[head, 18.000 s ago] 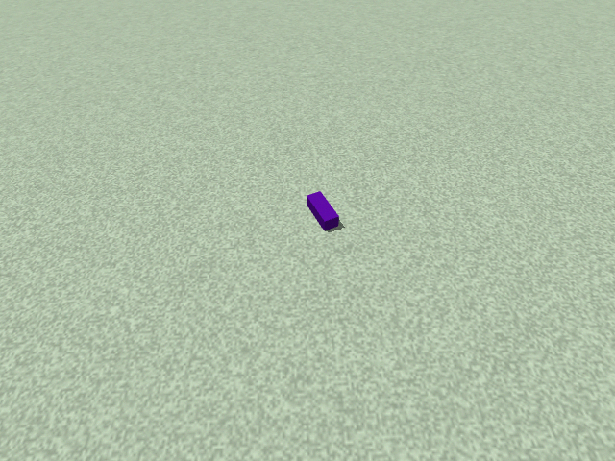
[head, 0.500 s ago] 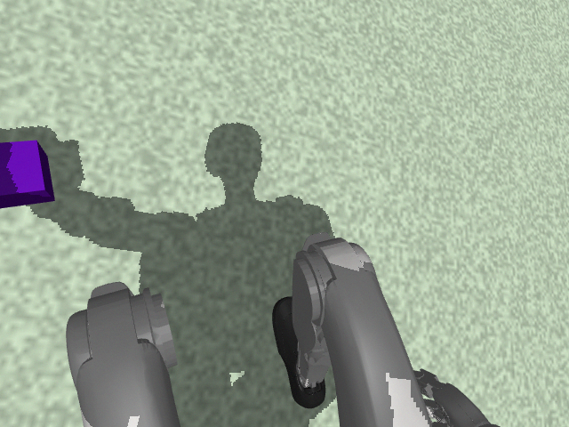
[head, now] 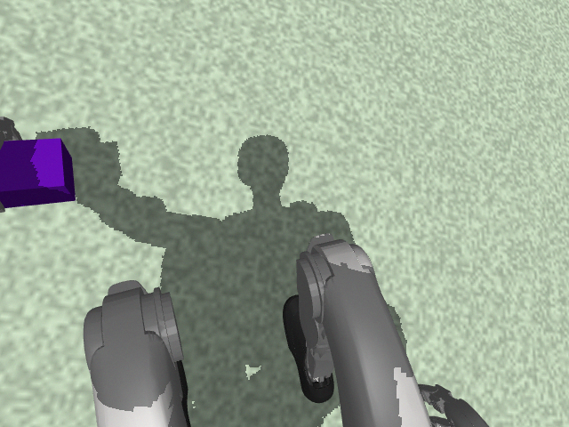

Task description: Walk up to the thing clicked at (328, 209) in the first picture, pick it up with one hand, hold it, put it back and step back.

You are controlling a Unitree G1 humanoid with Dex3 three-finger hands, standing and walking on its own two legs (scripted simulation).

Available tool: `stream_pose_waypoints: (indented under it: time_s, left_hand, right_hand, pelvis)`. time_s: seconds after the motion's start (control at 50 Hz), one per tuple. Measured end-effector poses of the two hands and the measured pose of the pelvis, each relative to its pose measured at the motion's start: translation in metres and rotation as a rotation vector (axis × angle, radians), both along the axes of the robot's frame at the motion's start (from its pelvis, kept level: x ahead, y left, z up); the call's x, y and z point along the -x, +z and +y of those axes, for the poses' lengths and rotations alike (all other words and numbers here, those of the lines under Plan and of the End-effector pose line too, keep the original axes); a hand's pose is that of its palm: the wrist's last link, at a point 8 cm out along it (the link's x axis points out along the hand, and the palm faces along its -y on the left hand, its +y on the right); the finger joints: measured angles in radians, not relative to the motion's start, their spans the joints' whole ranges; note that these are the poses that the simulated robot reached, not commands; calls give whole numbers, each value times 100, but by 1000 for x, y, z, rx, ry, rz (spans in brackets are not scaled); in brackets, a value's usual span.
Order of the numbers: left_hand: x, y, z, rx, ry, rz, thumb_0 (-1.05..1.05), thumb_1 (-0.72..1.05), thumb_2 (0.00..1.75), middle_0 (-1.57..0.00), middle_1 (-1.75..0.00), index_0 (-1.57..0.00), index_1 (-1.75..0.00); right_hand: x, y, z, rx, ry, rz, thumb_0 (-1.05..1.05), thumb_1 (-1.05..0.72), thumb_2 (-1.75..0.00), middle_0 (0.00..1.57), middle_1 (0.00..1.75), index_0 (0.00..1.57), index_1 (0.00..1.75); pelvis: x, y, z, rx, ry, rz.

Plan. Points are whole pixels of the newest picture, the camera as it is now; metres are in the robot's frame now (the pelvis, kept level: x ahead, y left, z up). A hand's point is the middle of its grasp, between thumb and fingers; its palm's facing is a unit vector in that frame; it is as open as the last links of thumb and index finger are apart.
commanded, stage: lift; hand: left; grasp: from above
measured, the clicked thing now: out of the picture +0.48 +0.33 -0.19
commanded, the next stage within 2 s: hold in 1.68 s
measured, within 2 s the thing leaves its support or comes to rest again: neither
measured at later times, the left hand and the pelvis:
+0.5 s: hand out of the picture +0.43 +0.33 -0.05, palm faces -0.49 -0.08 -0.87, open 9.8 cm; pelvis +0.00 +0.00 +0.07, yaw +3 degrees
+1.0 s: hand out of the picture +0.36 +0.28 +0.16, palm faces -0.45 -0.11 -0.88, open 9.8 cm; pelvis +0.02 -0.01 +0.24, yaw +6 degrees
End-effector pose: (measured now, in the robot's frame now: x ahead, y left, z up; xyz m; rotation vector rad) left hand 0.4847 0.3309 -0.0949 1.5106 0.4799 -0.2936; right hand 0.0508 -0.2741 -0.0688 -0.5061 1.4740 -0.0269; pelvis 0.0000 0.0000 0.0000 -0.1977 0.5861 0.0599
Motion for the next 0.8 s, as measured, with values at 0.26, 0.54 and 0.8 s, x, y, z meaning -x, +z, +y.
stream_pose_waypoints:
  time_s: [0.26,0.54,0.8]
  left_hand:
    - [17,33,4,9,34,27,-1,3,42,-70,-53,-75,-46]
    - [53,111,2,23,16,15,-1,5,39,-71,-51,-76,-43]
    - [86,219,-21,43,24,-24,-2,5,39,-71,-50,-77,-43]
  right_hand:
    - [3,12,3,-17,-85,2,0,-90,-90,20,30,20,30]
    - [-56,45,7,-60,-65,-145,0,-90,-89,20,30,20,30]
    - [-98,120,12,-88,-74,-284,0,-89,-89,20,30,20,30]
  pelvis:
    - [-1,24,2,-17,16,38]
    - [-4,77,-1,-51,28,41]
    - [-9,159,-5,-90,37,-31]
